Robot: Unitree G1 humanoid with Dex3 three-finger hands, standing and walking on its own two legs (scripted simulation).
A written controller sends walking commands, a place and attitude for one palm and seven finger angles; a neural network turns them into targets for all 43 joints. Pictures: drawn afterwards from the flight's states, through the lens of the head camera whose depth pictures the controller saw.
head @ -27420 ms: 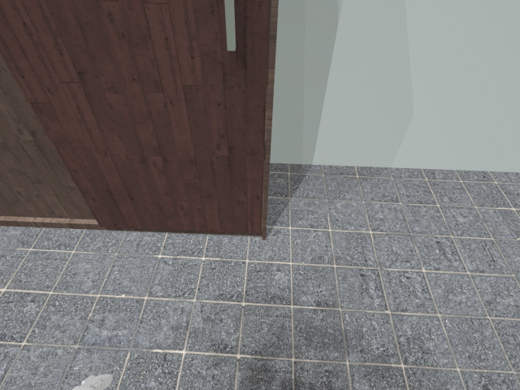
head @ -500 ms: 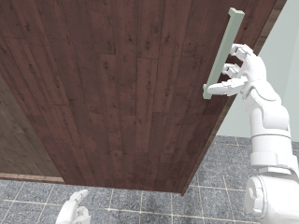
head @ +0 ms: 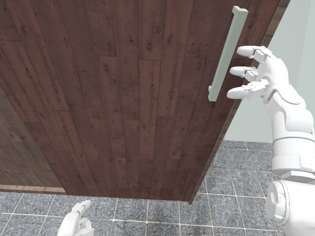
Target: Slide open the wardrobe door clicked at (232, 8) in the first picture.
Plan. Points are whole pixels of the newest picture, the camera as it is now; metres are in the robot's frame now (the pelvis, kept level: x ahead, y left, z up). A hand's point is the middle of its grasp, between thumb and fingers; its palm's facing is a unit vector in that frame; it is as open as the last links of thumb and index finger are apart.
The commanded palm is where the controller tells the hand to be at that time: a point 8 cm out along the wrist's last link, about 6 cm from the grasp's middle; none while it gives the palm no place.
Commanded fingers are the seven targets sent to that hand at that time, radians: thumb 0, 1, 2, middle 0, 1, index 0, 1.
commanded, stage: move the hooked fingers beside the handle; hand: right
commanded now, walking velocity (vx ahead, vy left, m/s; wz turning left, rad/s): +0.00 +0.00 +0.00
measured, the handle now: (222, 58) +0.49 -0.13 +0.25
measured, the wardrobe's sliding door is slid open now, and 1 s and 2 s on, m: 0.00 0.00 0.00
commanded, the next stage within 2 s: none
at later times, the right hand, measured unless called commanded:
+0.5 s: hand (254, 80) +0.42 -0.19 +0.24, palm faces +0.04 +1.00 -0.05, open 14.0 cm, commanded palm +0.39 -0.23 +0.25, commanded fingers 0.00 0.50 -0.30 0.30 1.20 0.30 1.20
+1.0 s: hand (257, 74) +0.42 -0.19 +0.25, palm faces +0.01 +1.00 -0.04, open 14.0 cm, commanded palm +0.39 -0.24 +0.25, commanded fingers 0.00 0.50 -0.30 0.30 1.20 0.30 1.20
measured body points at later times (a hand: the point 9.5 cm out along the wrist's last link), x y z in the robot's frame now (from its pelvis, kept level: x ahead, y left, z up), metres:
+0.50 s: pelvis +0.00 +0.01 +0.00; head -0.01 +0.02 +0.45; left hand +0.16 +0.25 -0.09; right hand +0.41 -0.24 +0.25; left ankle +0.04 +0.11 -0.75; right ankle -0.05 -0.10 -0.75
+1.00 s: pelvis +0.01 +0.00 +0.00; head +0.00 +0.02 +0.45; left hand +0.16 +0.25 -0.10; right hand +0.42 -0.25 +0.26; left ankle +0.04 +0.11 -0.75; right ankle -0.05 -0.10 -0.74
